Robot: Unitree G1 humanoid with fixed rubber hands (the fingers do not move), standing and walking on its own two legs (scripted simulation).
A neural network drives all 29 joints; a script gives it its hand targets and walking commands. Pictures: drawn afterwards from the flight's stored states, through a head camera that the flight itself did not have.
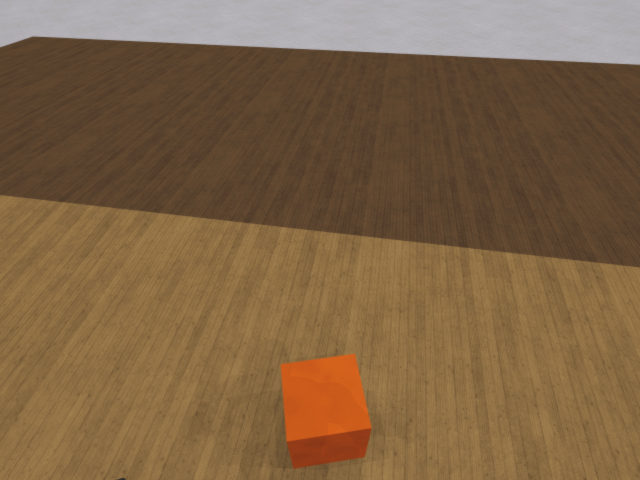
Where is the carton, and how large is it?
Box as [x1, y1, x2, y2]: [281, 354, 371, 468]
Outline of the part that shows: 354,354 281,364 286,439 293,468 364,456 371,428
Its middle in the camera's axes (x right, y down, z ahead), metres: +0.02 +0.49 +1.09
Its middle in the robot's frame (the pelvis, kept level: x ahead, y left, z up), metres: +0.46 +0.03 -0.66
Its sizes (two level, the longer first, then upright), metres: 0.210 0.200 0.250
